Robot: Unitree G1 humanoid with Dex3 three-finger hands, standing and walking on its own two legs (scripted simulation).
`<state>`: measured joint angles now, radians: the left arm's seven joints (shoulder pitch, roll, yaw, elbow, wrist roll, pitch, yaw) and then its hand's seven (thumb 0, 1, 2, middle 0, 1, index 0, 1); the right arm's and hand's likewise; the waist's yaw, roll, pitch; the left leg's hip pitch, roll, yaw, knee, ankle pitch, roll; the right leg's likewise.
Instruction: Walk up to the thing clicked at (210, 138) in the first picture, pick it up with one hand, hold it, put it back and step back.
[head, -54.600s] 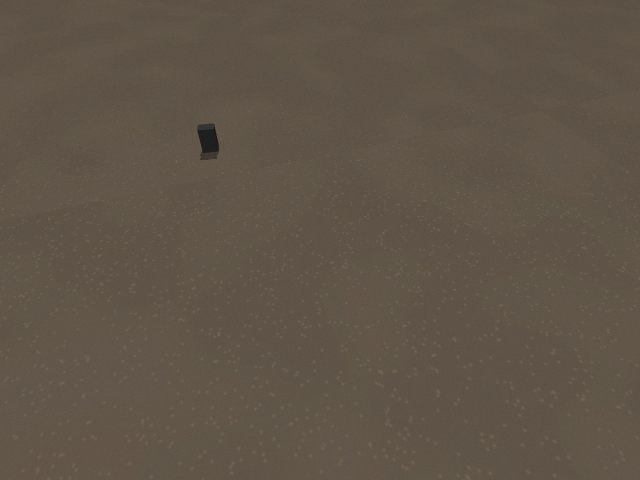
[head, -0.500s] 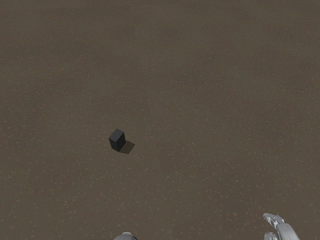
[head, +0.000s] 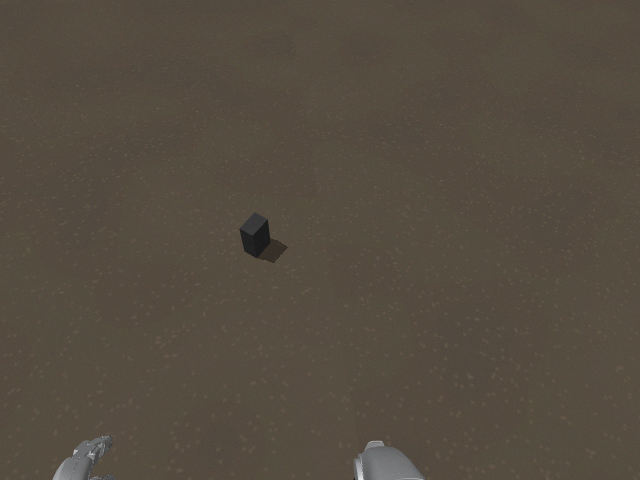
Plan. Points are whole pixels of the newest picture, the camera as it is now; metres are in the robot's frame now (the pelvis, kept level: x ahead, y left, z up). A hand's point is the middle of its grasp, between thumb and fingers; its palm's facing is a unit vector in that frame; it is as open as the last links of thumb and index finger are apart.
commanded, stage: step back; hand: left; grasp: from above
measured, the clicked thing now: (255, 235) +0.96 +0.20 -0.68
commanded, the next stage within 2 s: stand in 1.44 s
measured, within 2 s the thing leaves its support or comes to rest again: neither
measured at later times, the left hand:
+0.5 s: hand out of the picture -0.08 +0.25 -0.12, palm faces -0.02 -0.90 -0.43, open 7.4 cm
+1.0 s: hand out of the picture -0.11 +0.24 -0.13, palm faces +0.06 -0.93 -0.36, open 7.4 cm
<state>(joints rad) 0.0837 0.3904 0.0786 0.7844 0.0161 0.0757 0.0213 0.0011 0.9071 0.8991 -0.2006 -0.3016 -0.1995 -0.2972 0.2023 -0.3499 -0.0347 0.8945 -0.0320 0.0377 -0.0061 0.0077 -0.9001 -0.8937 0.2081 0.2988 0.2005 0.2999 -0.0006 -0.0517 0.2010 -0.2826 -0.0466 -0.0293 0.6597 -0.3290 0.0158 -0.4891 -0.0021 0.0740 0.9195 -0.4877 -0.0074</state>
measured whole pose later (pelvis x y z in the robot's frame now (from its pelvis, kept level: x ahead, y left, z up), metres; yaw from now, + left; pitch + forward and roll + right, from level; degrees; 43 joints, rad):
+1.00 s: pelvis -0.16 -0.02 +0.01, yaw +2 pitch -1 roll +0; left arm 0.21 0.33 0.06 1.00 0.04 -0.04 -0.02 0.00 0.90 0.90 -0.20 -0.30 -0.20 -0.30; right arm 0.20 -0.39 -0.06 0.99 -0.02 0.00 0.01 0.01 -0.90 -0.89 0.21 0.30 0.20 0.30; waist 0.04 0.02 0.05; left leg -0.31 0.00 -0.05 0.74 -0.48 0.01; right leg -0.25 -0.03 -0.05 0.54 -0.27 -0.01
